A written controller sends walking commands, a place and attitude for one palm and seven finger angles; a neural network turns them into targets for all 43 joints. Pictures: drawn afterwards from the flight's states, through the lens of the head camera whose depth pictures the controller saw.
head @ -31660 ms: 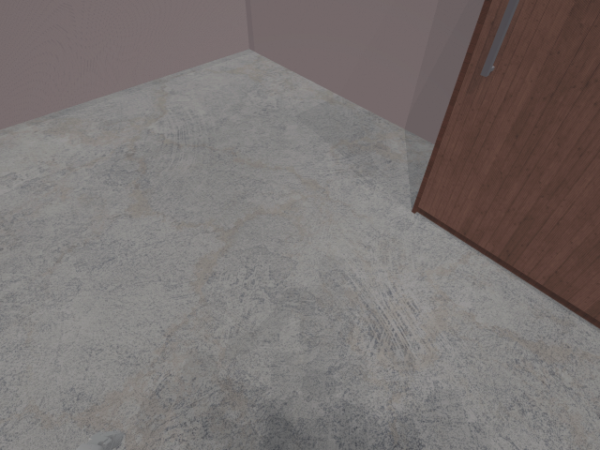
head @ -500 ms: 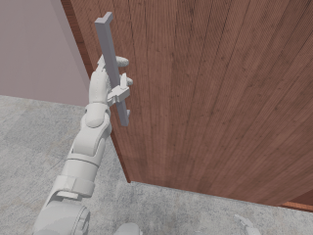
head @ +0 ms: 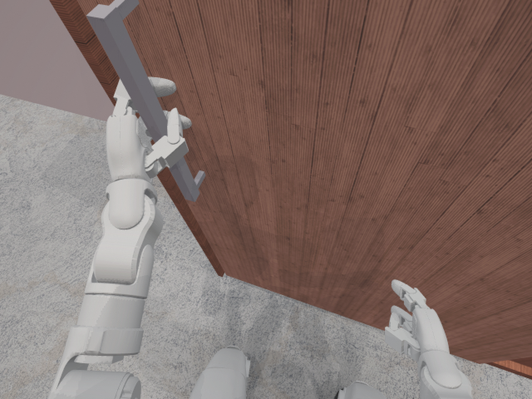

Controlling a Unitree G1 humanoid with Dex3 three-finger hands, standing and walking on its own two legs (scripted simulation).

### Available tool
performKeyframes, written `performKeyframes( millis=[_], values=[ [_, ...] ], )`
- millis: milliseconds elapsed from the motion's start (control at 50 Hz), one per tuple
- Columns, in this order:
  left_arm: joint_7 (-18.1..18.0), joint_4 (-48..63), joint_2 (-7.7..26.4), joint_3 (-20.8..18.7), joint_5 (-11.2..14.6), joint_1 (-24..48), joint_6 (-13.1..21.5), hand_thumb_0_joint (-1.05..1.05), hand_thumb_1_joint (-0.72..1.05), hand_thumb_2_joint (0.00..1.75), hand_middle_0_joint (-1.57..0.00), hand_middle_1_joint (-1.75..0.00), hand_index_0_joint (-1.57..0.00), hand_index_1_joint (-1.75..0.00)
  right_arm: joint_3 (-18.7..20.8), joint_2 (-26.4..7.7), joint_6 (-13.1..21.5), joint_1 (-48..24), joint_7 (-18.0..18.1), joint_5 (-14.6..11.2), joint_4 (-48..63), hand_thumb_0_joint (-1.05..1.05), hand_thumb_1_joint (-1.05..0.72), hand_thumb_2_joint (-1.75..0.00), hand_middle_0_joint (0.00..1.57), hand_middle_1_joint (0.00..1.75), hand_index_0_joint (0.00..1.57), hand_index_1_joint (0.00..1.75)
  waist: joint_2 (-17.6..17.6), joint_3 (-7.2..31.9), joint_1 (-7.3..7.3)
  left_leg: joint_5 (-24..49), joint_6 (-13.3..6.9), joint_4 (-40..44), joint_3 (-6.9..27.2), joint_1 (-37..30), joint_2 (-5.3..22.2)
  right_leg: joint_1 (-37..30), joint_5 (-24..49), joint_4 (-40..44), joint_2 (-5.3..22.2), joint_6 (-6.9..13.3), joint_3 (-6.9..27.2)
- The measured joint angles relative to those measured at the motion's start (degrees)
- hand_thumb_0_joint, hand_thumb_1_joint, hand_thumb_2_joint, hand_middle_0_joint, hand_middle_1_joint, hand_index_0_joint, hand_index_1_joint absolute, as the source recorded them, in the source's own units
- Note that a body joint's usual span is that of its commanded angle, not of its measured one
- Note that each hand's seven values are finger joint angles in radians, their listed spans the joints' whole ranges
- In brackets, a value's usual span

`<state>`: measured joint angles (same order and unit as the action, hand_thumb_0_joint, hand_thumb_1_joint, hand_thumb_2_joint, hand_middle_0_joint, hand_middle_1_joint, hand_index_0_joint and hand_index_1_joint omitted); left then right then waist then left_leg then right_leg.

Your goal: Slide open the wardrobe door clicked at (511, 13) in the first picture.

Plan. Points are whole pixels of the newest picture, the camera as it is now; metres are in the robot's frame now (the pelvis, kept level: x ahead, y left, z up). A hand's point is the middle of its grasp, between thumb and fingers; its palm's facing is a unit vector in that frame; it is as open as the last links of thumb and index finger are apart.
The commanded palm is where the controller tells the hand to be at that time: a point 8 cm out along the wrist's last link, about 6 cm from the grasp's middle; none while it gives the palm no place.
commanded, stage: step sideways, sliding the door along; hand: left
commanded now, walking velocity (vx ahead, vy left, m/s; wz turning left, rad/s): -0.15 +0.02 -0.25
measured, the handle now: (168, 123) +0.42 +0.21 +0.14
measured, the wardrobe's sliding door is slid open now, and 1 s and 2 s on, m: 0.02 0.21 0.31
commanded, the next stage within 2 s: none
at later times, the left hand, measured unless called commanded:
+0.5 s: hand (241, 158) +0.36 +0.09 +0.16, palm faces +0.23 -0.97 +0.02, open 5.9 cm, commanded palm +0.32 +0.06 +0.15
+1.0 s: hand (310, 189) +0.33 +0.01 +0.15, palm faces -0.14 -0.99 -0.06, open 5.9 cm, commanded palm +0.31 +0.02 +0.15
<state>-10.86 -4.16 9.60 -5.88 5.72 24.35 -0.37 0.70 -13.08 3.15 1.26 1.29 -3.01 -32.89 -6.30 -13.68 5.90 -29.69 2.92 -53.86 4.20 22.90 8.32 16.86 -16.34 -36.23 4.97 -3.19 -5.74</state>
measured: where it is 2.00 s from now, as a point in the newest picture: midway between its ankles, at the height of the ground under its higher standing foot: outside the picture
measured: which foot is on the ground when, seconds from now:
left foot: up 0.00-0.08, down 0.10-1.00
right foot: down 0.00-0.10, up 0.12-0.44, down 0.46-0.70, up 0.72-1.00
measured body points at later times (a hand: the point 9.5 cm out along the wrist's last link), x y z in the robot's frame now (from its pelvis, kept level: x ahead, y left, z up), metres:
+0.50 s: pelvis +0.05 -0.04 +0.01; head +0.12 -0.05 +0.45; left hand +0.34 +0.14 +0.16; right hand +0.27 -0.21 -0.08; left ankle +0.03 +0.10 -0.71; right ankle +0.06 -0.16 -0.72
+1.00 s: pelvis -0.02 -0.05 +0.02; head +0.04 -0.05 +0.47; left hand +0.33 +0.06 +0.16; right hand +0.15 -0.28 -0.07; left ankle +0.05 +0.10 -0.72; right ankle -0.05 -0.22 -0.68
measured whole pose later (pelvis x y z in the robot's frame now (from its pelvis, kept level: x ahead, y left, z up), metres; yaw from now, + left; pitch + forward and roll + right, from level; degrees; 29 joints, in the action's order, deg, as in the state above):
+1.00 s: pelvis -0.02 -0.05 +0.02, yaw -13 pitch -1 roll -4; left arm -7.3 8.6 9.4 4.4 3.9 8.1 0.9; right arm -0.4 -9.0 -0.9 6.1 -0.8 -1.1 -31.2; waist -3.7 -8.3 4.6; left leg -12.2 4.1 -30.9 -7.6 16.6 14.2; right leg 19.5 -22.2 -42.9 1.3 -1.7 -1.9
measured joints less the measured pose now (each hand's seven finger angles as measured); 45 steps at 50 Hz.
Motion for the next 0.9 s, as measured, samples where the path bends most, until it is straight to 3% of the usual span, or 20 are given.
performKeyframes(
  millis=[40, 80, 100, 140, 180, 220, 340, 440, 480, 520, 580, 620, 660, 700, 760, 800, 840, 900],
  values=[
    [-0.77, 2.63, -1.06, 0.53, 0.03, -1.84, -0.66, 0.00, 0.75, 0.84, -0.48, -1.42, -0.21, -1.44, 1.08, -1.23, 0.88, -0.16, 1.10, 0.03, -0.87, 0.01, -0.91, -0.90, 0.21, 0.30, 0.20, 0.30, 1.00, 0.34, -0.47, -1.37, -0.89, -1.36, -3.65, 1.13, -3.84, 0.66, -0.13, -0.49, 1.28, 0.26, 0.32],
    [-1.56, 5.60, -2.66, 1.59, -0.09, -3.61, -0.39, 0.01, 0.77, 0.84, -0.47, -1.42, -0.20, -1.44, 1.88, -2.26, 1.52, 0.43, 1.77, 0.01, -1.26, 0.01, -0.91, -0.90, 0.20, 0.30, 0.20, 0.30, 1.49, 0.69, -1.14, 8.44, -1.31, 9.81, -7.60, -1.66, -5.37, 1.68, 0.63, -2.41, 1.48, 0.74, 0.19],
    [-1.77, 7.11, -3.31, 2.46, -0.88, -4.52, -0.01, 0.01, 0.77, 0.83, -0.47, -1.42, -0.20, -1.43, 2.48, -2.66, 1.62, 1.08, 1.84, 0.09, -1.03, 0.01, -0.91, -0.90, 0.20, 0.30, 0.20, 0.30, 1.09, 0.96, -1.17, 14.41, -3.10, 14.06, -8.41, -3.32, -4.80, 2.77, 1.03, -4.87, 0.77, 0.77, 0.24],
    [-1.32, 8.81, -3.80, 4.40, -1.02, -5.38, 1.45, 0.02, 0.77, 0.82, -0.46, -1.43, -0.21, -1.43, 3.80, -1.87, 1.22, 2.06, 1.02, -0.19, -0.75, 0.01, -0.91, -0.90, 0.20, 0.30, 0.20, 0.30, 2.68, -0.18, 0.41, 12.08, -4.80, 13.47, -9.21, -4.42, -4.55, 5.60, -6.47, -13.78, -0.57, 1.47, 3.56],
    [-1.24, 10.57, -4.44, 5.63, -1.74, -7.01, 1.42, 0.02, 0.79, 0.82, -0.42, -1.43, -0.22, -1.41, 3.43, -0.82, 0.97, 3.21, -0.22, -0.28, -0.43, 0.01, -0.91, -0.90, 0.20, 0.30, 0.20, 0.30, 3.91, -0.33, 1.73, 9.77, -4.57, 14.36, -9.82, -6.03, -3.76, 7.84, -11.45, -21.46, -2.36, 1.99, 5.37],
    [-1.32, 12.64, -4.86, 6.55, -2.30, -9.48, 1.19, 0.02, 0.79, 0.82, -0.39, -1.42, -0.22, -1.39, 2.49, 0.30, 1.51, 4.29, -1.20, -0.27, 0.14, 0.01, -0.91, -0.90, 0.20, 0.30, 0.20, 0.30, 4.42, -0.10, 2.20, 9.79, -3.86, 16.53, -10.15, -7.76, -2.90, 8.58, -11.96, -24.37, -3.04, 2.28, 5.06],
    [-1.64, 17.69, -5.91, 8.57, -2.26, -16.58, 0.32, 0.02, 0.79, 0.82, -0.35, -1.41, -0.27, -1.38, -0.22, 2.52, 3.05, 5.96, -2.65, 0.02, 2.92, 0.01, -0.91, -0.90, 0.20, 0.30, 0.20, 0.30, 2.94, 0.54, 3.16, 10.86, -2.46, 21.31, -11.77, -12.01, -1.12, 4.95, -5.66, -14.37, -3.11, 2.41, 3.31],
    [-1.95, 20.87, -6.53, 8.66, -1.44, -20.63, 0.06, 0.02, 0.79, 0.83, -0.36, -1.41, -0.28, -1.39, -2.40, 3.95, 3.15, 4.86, -2.91, 0.39, 4.18, 0.01, -0.91, -0.90, 0.20, 0.30, 0.20, 0.30, 2.32, 1.01, 3.42, 8.81, -1.05, 19.07, -12.79, -12.67, -0.74, 0.21, 2.82, -1.94, -3.76, 2.18, 2.74],
    [-1.97, 21.74, -6.73, 8.12, -1.54, -21.84, 0.29, 0.02, 0.78, 0.84, -0.38, -1.41, -0.26, -1.38, -2.70, 3.89, 3.75, 5.82, -2.86, 0.32, 4.94, 0.01, -0.91, -0.90, 0.21, 0.30, 0.22, 0.32, 1.75, 1.31, 2.78, 7.39, -0.41, 15.84, -12.39, -11.63, 0.20, -1.96, 2.27, 1.25, -4.47, 2.74, 2.00],
    [-2.17, 22.14, -7.18, 7.76, -1.78, -22.91, 0.87, 0.02, 0.78, 0.84, -0.39, -1.40, -0.25, -1.38, -3.03, 3.09, 2.96, 5.50, -2.60, 0.45, 4.40, 0.01, -0.91, -0.90, 0.21, 0.30, 0.24, 0.33, 0.94, 1.84, 1.18, 11.10, -0.67, 10.28, -11.13, -8.22, 1.35, -2.24, 0.07, 2.21, -5.35, 3.63, 0.90],
    [-2.20, 22.13, -7.18, 8.93, -2.62, -23.68, 2.09, 0.02, 0.79, 0.84, -0.38, -1.40, -0.25, -1.39, -2.07, 1.83, 1.79, 4.44, -1.52, 0.53, 2.59, 0.01, -0.91, -0.90, 0.21, 0.30, 0.24, 0.33, 3.30, 2.69, 0.70, 0.79, -0.91, 0.71, -6.80, -2.83, -3.39, -0.05, 0.77, 2.32, -4.14, 4.12, 2.28],
    [-2.18, 22.33, -7.19, 10.14, -3.13, -24.07, 2.83, 0.02, 0.79, 0.84, -0.37, -1.40, -0.24, -1.38, -1.32, 0.80, 1.49, 3.72, -0.95, 0.64, 1.85, 0.01, -0.91, -0.90, 0.21, 0.30, 0.23, 0.32, 4.79, 2.61, 0.08, -1.21, -0.91, 1.64, -5.93, -1.80, -5.59, 0.74, 2.45, 3.33, -3.37, 4.13, 3.46],
    [-1.82, 22.40, -6.91, 11.27, -3.59, -24.19, 3.68, 0.02, 0.79, 0.83, -0.35, -1.40, -0.24, -1.37, -0.54, -0.16, 1.06, 3.00, -0.61, 0.92, 1.55, 0.01, -0.91, -0.90, 0.20, 0.30, 0.23, 0.32, 5.44, 2.58, -1.20, 4.16, -0.36, 9.55, -6.72, -3.02, -5.81, 1.63, 4.00, 3.65, -3.07, 4.06, 4.10],
    [-1.06, 22.28, -6.36, 12.58, -3.59, -23.51, 4.13, 0.02, 0.79, 0.83, -0.35, -1.40, -0.23, -1.36, 0.49, -1.20, 0.41, 2.95, -0.55, 1.11, 2.14, 0.01, -0.91, -0.90, 0.20, 0.30, 0.22, 0.32, 4.61, 3.15, -2.54, 18.47, -1.06, 18.65, -8.11, -5.70, -3.95, 3.60, 4.06, 0.76, -3.76, 3.60, 3.89],
    [1.12, 19.70, -4.26, 13.67, -3.15, -20.73, 4.73, 0.02, 0.79, 0.82, -0.36, -1.40, -0.20, -1.34, 2.02, 0.05, -1.04, 2.91, -1.17, 1.46, 2.05, 0.01, -0.91, -0.90, 0.20, 0.30, 0.21, 0.31, 6.11, 2.74, -2.33, 12.95, -2.62, 16.73, -9.99, -5.98, -3.43, 8.57, -7.69, -15.39, -5.07, 3.02, 7.00],
    [2.20, 18.65, -3.33, 13.68, -3.40, -20.31, 3.65, 0.02, 0.79, 0.82, -0.36, -1.40, -0.20, -1.34, 1.34, 1.02, -1.96, 3.43, -1.62, 1.86, 1.98, 0.01, -0.91, -0.90, 0.20, 0.30, 0.21, 0.31, 6.03, 3.62, -2.40, 11.86, -2.51, 17.39, -10.50, -6.36, -1.97, 10.69, -10.32, -23.69, -6.06, 2.42, 6.76],
    [2.94, 17.39, -2.54, 13.62, -3.64, -20.05, 3.00, 0.02, 0.80, 0.82, -0.35, -1.40, -0.22, -1.35, 0.51, 1.76, -2.49, 3.98, -2.11, 2.02, 1.87, 0.01, -0.91, -0.90, 0.20, 0.30, 0.20, 0.31, 5.33, 4.46, -2.20, 13.11, -1.63, 19.29, -11.07, -6.96, -0.15, 11.23, -9.80, -26.06, -5.79, 1.82, 5.64],
    [3.40, 15.67, -1.99, 12.94, -2.72, -19.29, 2.11, 0.03, 0.79, 0.81, -0.36, -1.40, -0.25, -1.37, -0.34, 2.59, -3.51, 4.56, -2.43, 2.09, 1.82, 0.01, -0.91, -0.90, 0.20, 0.30, 0.20, 0.31, 3.87, 5.22, -1.66, 15.06, -0.90, 21.75, -11.84, -7.48, 2.59, 9.14, -7.76, -20.51, -4.59, 1.38, 4.58]
  ],
)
